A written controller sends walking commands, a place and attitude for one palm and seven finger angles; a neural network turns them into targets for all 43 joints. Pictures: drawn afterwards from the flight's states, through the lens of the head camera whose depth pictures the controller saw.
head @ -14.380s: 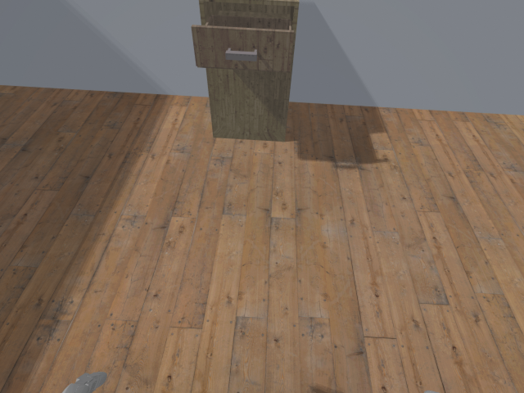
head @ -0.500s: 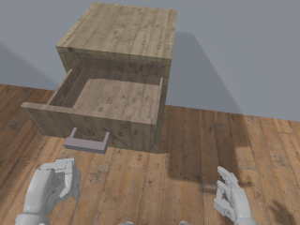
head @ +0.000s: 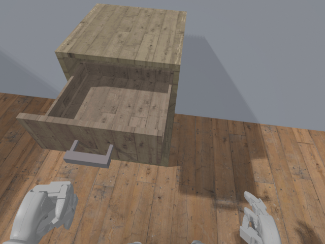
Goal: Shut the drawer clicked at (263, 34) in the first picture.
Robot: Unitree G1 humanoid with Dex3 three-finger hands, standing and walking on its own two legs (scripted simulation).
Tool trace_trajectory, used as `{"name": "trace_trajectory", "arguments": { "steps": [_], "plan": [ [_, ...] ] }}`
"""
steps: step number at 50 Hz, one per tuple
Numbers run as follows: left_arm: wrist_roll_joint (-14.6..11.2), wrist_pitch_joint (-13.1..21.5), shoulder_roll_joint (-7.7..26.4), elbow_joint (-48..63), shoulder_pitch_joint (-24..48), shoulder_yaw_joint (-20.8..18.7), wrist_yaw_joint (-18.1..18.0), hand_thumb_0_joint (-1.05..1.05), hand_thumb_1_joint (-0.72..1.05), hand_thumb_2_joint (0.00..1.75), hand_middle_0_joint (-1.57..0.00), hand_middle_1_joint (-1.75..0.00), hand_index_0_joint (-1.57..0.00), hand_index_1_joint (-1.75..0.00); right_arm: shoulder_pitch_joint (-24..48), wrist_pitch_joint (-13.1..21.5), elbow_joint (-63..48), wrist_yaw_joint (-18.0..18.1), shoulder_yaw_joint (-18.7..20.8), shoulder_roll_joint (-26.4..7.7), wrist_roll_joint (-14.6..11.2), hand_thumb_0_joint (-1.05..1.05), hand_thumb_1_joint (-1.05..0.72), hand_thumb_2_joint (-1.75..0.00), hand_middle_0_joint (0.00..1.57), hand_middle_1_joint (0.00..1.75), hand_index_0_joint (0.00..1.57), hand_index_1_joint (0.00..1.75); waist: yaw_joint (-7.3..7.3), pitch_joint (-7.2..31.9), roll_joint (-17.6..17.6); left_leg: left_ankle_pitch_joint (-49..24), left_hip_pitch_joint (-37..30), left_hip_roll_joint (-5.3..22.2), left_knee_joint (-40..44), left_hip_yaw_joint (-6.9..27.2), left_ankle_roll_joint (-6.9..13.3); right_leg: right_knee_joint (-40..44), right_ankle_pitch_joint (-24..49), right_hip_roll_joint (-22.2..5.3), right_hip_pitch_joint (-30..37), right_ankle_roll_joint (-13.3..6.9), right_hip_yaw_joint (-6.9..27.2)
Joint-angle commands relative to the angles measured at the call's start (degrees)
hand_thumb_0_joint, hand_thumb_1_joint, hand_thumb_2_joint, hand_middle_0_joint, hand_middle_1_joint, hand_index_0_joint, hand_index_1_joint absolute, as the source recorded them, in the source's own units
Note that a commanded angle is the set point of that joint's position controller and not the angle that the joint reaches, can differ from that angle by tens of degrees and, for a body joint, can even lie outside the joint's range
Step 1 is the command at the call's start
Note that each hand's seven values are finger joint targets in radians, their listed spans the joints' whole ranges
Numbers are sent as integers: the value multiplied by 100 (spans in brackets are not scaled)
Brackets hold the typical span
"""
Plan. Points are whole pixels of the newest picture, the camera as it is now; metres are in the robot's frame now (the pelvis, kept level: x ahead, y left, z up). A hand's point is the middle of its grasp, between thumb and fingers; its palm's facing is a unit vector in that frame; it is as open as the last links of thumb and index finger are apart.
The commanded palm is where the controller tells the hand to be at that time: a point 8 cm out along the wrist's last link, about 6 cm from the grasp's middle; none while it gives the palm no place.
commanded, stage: raise the hand and make a fist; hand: left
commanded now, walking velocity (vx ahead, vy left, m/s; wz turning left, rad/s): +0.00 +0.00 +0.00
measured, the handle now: (90, 152) +0.36 +0.23 -0.03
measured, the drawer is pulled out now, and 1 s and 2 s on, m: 0.29 0.29 0.28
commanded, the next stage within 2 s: bring the fist close to the handle in 0.06 s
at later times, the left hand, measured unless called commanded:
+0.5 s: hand (76, 199) +0.21 +0.20 +0.03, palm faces -0.05 -1.00 -0.07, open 3.3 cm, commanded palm +0.18 +0.26 +0.03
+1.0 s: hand (89, 191) +0.24 +0.20 -0.02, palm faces -0.08 -1.00 -0.04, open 3.3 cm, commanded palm +0.23 +0.25 -0.02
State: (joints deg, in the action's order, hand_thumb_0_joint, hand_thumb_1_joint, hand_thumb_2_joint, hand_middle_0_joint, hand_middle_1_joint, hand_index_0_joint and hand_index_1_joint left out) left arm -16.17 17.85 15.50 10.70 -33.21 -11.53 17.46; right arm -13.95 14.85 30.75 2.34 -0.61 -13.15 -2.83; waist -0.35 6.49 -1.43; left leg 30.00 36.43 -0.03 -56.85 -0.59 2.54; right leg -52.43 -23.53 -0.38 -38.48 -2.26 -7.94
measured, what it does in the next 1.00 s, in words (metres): stands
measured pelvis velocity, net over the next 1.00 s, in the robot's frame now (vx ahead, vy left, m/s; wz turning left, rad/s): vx -0.02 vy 0.00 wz -0.01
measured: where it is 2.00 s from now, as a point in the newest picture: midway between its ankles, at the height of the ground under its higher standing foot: outside the picture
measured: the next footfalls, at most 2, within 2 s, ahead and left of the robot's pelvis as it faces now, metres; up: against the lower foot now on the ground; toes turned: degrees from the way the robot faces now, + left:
none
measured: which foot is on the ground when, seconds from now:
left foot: down 0.00-1.00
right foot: down 0.00-1.00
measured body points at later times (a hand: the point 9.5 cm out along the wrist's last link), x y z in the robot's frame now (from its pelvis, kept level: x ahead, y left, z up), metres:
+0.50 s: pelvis -0.01 -0.01 -0.01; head +0.05 +0.00 +0.43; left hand +0.21 +0.26 +0.04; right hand +0.17 -0.25 -0.08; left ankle -0.02 +0.09 -0.68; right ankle +0.03 -0.10 -0.68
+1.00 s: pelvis -0.02 +0.00 -0.05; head +0.08 +0.01 +0.39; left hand +0.24 +0.25 -0.01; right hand +0.16 -0.24 -0.13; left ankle -0.02 +0.09 -0.68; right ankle +0.03 -0.10 -0.68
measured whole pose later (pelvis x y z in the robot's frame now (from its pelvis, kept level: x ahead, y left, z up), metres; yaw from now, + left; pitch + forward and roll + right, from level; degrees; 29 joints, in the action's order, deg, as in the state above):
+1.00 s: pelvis -0.02 +0.00 -0.05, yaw -1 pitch +19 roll -2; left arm -16.6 25.0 15.7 -10.0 -11.1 -13.3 21.0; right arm -11.6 13.4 31.5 1.7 -1.5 -14.3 -1.3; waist -1.1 8.0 -0.9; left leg 33.9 55.9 0.0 -70.9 -0.9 2.8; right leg -66.4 -27.1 -1.3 -58.2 -2.7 -7.9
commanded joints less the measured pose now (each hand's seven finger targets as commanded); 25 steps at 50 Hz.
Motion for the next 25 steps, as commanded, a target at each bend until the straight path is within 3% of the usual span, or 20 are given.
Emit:
{"name": "trace_trajectory", "arguments": {
  "steps": [1,3,6,9,10,11,12,13,14,16,19,23,25],
  "plan": [
    [-189,464,706,1003,-136,-710,-130,0,90,90,-140,-160,-140,-160,566,339,-912,46,287,-658,-3,0,-90,-90,20,30,20,30,93,544,-119,-1766,14,-2,1049,396,-222,760,834,24,937,15,397],
    [-178,480,597,896,59,-485,-48,0,90,90,-140,-160,-140,-160,525,362,-930,55,267,-716,-16,0,-90,-90,20,30,20,30,-26,355,-139,-1397,69,-10,1052,401,-190,843,465,26,715,42,441],
    [-164,474,675,813,212,-432,94,0,90,90,-140,-160,-140,-160,541,431,-930,80,236,-786,-9,0,-90,-90,20,30,20,30,-57,376,-133,-1176,125,-24,1014,407,-137,943,180,1,711,38,555],
    [-184,490,867,723,449,-603,179,0,90,90,-140,-160,-140,-160,409,485,-884,115,247,-810,-8,0,-90,-90,20,30,20,30,-73,648,-68,-1237,89,-41,937,393,-124,950,231,-28,805,60,629],
    [-201,496,799,584,518,-582,207,0,90,90,-140,-160,-140,-160,413,485,-874,124,239,-798,1,0,-90,-90,20,30,20,30,-86,558,8,-1188,170,-46,904,379,-121,965,165,-26,745,73,639],
    [-195,529,965,445,756,-737,185,0,90,90,-140,-160,-140,-160,419,467,-790,144,237,-842,9,0,-90,-90,20,30,20,30,-125,502,128,-1120,280,-42,833,388,-111,953,51,-12,672,71,657],
    [-233,561,828,295,904,-656,225,0,90,90,-140,-160,-140,-160,406,462,-781,148,212,-831,20,0,-90,-90,20,30,20,30,-133,442,86,-984,354,-62,820,364,-115,983,-141,-28,613,83,697],
    [-266,606,980,125,1060,-850,227,0,90,90,-140,-160,-140,-160,403,453,-736,166,228,-838,11,0,-90,-90,20,30,20,30,-125,390,155,-888,469,-60,769,352,-121,1004,-325,-38,565,84,740],
    [-295,650,948,49,1130,-854,263,0,90,90,-140,-160,-140,-160,422,459,-742,170,208,-851,25,0,-90,-90,20,30,20,30,-78,423,8,-861,535,-76,747,337,-124,990,-408,-55,587,71,779],
    [-282,733,976,-9,1511,-781,306,0,90,90,-140,-160,-140,-160,436,470,-710,174,182,-885,39,0,-90,-90,20,30,20,30,-122,511,-135,-887,526,-69,684,355,-110,856,-326,-34,497,52,751],
    [-286,767,998,-76,1477,-785,426,0,90,90,-140,-160,-140,-160,358,509,-738,142,204,-877,45,0,-90,-90,20,30,20,30,-44,1033,-383,-1280,393,-81,615,329,-112,669,255,-40,701,38,741],
    [-266,703,932,-397,1707,-669,521,0,90,90,-140,-160,-140,-160,323,489,-688,120,221,-900,57,0,-90,-90,20,30,20,30,-112,1069,-266,-1461,515,-64,524,353,-111,489,565,-18,588,58,678],
    [-284,663,968,-573,1622,-780,510,0,90,90,-140,-160,-140,-160,322,460,-695,104,249,-905,62,0,-90,-90,20,30,20,30,-68,1107,-105,-1478,660,-70,482,330,-111,460,572,-31,626,68,687]
  ]
}}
